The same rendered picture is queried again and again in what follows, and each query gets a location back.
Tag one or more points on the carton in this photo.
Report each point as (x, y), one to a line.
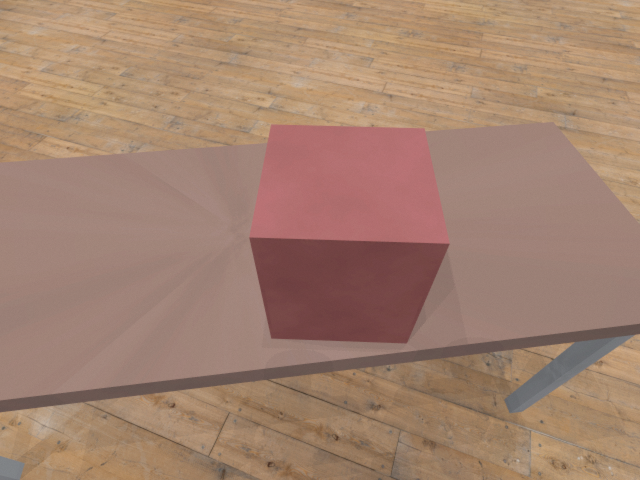
(348, 232)

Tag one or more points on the table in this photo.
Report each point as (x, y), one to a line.
(133, 274)

